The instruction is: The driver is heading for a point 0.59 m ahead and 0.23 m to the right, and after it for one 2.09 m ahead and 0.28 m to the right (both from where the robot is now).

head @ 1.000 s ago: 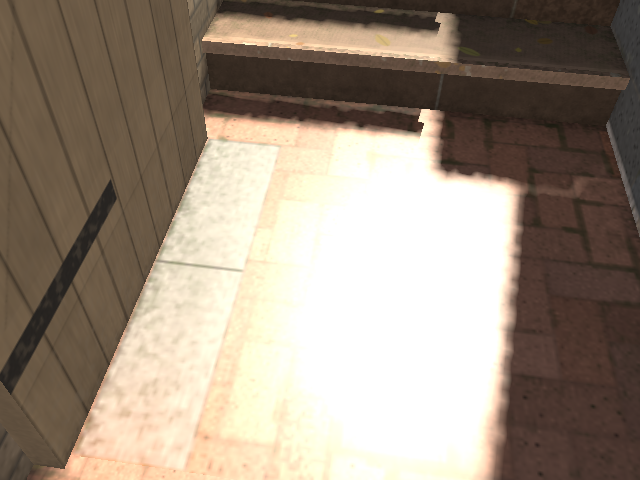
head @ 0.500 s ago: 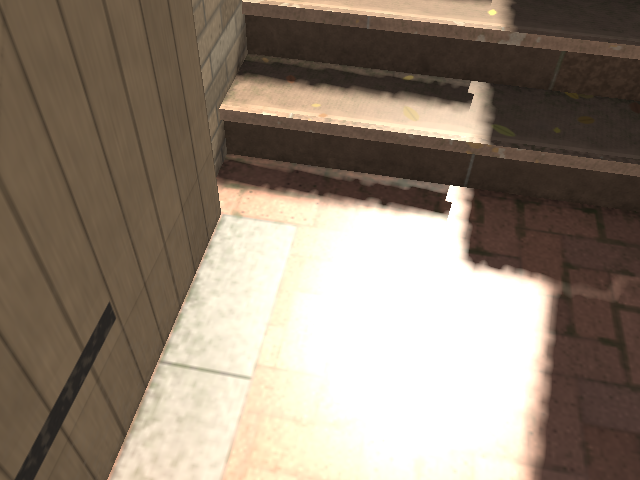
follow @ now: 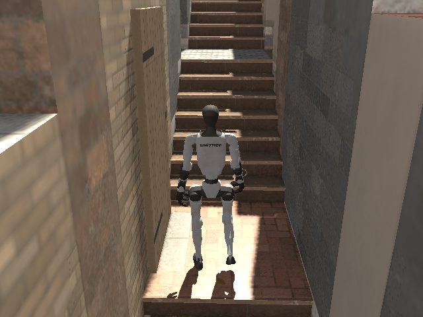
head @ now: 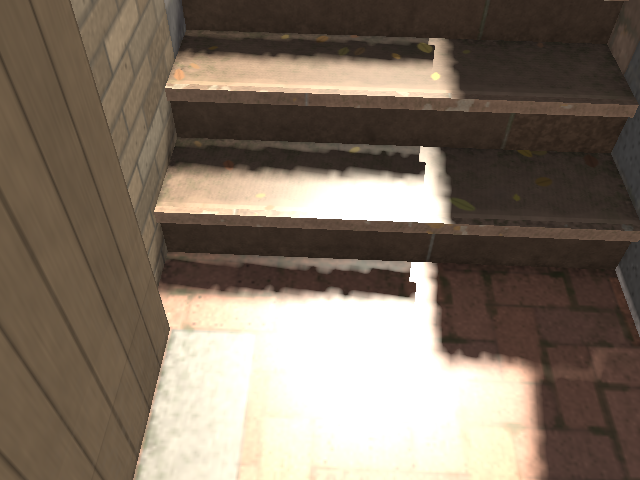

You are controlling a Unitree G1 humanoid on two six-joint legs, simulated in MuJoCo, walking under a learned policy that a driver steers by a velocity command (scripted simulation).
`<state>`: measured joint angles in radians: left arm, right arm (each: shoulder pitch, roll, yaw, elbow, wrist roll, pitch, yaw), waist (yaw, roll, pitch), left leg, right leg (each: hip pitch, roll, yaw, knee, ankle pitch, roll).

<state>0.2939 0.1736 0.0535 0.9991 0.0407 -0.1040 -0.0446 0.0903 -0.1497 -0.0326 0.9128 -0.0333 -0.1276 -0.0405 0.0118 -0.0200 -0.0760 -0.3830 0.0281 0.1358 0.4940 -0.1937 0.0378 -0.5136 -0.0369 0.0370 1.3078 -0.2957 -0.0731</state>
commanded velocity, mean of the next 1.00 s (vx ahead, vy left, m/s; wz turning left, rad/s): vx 0.50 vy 0.00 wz -0.41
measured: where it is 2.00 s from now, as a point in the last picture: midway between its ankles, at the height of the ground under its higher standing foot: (423, 291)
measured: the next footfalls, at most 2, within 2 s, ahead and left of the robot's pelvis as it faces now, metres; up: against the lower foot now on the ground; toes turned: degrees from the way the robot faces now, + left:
right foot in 0.40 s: +0.34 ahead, -0.20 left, +0.00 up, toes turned -18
left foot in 0.96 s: +0.71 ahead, -0.17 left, +0.00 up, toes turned -24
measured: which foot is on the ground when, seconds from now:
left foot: down 0.00-0.42, up 0.44-0.94, down 0.96-1.00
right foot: up 0.00-0.38, down 0.40-1.00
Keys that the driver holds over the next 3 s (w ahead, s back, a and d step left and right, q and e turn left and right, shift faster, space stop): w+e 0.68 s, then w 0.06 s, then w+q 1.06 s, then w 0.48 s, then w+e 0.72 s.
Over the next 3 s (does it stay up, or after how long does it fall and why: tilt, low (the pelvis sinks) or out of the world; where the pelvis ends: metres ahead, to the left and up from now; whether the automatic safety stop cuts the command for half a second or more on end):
stays up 1.59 0.02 0.38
